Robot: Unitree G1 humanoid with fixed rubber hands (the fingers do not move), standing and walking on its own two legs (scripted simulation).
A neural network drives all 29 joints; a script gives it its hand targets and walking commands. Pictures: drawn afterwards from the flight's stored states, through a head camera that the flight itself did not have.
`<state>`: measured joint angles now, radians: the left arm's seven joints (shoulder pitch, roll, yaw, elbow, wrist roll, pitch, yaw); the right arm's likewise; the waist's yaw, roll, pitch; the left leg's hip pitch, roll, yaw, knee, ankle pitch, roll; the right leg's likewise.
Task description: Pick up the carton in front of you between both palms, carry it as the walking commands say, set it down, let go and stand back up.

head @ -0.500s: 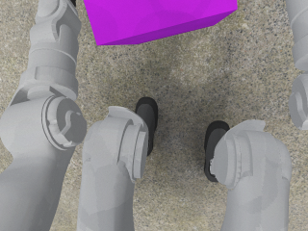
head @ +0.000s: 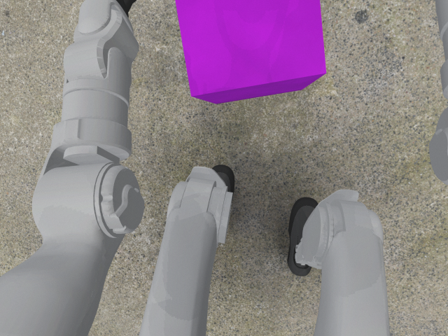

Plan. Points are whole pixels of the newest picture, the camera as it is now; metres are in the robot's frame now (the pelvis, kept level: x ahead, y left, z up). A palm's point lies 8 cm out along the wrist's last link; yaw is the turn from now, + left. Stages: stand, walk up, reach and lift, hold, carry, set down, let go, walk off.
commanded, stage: set down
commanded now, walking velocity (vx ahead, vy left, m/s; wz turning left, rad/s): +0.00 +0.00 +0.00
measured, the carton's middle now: (250, 40) +0.55 +0.08 -0.32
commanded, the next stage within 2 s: let go in 0.60 s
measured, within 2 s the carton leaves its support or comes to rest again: neither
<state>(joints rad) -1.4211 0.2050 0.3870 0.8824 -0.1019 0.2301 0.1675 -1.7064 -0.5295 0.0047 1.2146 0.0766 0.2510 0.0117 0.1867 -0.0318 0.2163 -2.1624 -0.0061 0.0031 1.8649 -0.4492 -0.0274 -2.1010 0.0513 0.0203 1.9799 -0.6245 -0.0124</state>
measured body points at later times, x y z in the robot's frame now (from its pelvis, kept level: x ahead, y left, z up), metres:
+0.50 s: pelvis +0.02 +0.00 +0.13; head +0.37 +0.01 +0.42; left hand +0.54 +0.26 +0.03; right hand +0.65 -0.12 +0.04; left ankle +0.14 +0.13 -0.41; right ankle +0.08 -0.11 -0.41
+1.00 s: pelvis +0.06 +0.02 +0.25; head +0.33 +0.01 +0.61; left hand +0.46 +0.25 +0.14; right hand +0.52 -0.16 +0.13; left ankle +0.14 +0.13 -0.41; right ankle +0.08 -0.11 -0.41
